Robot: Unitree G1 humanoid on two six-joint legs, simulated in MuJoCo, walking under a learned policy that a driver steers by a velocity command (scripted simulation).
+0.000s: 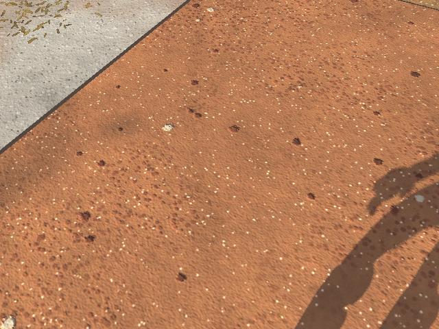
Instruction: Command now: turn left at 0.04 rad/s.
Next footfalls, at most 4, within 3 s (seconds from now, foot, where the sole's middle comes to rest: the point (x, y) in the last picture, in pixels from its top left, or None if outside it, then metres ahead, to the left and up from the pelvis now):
0.12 left None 0.04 0.13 -0.78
0.44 right None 0.05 -0.10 -0.78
0.90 left None -0.03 0.10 -0.78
1.34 right None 0.01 -0.10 -0.78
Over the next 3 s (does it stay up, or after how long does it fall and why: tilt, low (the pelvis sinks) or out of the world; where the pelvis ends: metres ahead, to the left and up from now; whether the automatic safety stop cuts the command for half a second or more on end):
stays up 0.31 -0.04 0.00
